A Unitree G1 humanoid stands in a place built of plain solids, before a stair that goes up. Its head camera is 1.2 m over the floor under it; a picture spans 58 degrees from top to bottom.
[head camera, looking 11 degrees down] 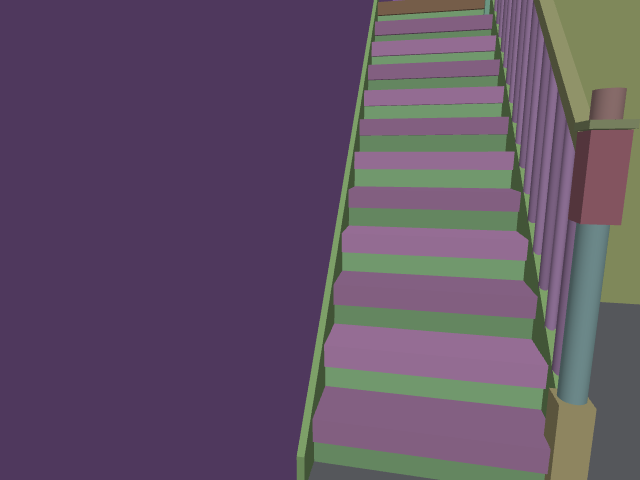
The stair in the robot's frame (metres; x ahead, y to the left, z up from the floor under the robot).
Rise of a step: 0.20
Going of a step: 0.22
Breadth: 0.88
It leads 12 degrees to the right of straight ahead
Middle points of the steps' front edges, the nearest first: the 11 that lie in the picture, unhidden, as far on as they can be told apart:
1.42 -0.38 0.20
1.63 -0.45 0.41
1.85 -0.49 0.61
2.07 -0.54 0.82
2.29 -0.59 1.02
2.50 -0.63 1.22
2.72 -0.68 1.43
2.94 -0.73 1.63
3.16 -0.77 1.83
3.38 -0.82 2.04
3.60 -0.86 2.24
